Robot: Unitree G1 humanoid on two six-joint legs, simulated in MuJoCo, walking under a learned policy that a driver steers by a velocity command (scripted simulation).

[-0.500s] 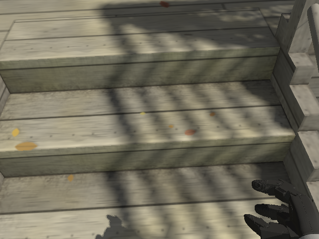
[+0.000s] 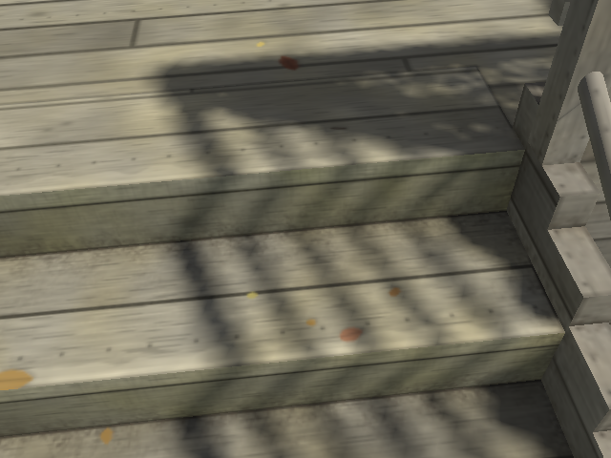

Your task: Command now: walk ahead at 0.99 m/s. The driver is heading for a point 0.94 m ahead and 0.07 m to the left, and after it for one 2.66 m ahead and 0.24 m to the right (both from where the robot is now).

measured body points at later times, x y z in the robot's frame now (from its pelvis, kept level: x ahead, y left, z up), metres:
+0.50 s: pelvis +0.38 -0.07 +0.17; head +0.37 -0.06 +0.62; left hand +0.43 +0.20 +0.04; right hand +0.55 -0.30 +0.10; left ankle +0.31 +0.07 -0.26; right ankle +0.39 -0.13 -0.51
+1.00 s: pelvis +0.78 -0.03 +0.37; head +0.78 -0.04 +0.82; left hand +1.07 +0.13 +0.40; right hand +0.73 -0.29 +0.23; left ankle +0.72 +0.01 -0.35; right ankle +0.84 -0.15 -0.01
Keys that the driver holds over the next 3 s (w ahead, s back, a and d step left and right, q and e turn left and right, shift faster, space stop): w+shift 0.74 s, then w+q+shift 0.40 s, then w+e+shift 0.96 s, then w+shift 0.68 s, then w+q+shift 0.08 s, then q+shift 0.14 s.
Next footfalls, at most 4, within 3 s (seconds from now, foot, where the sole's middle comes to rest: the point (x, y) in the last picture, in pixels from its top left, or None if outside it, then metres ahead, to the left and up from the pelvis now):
0.32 right None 0.43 -0.14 -0.55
0.76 left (317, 271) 0.76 0.01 -0.39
1.14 right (376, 104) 1.07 -0.12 -0.23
1.54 left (222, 38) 1.38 0.23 -0.23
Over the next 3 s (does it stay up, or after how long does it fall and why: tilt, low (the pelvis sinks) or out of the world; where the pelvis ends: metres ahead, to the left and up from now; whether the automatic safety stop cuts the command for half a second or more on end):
stays up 2.52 -0.30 0.54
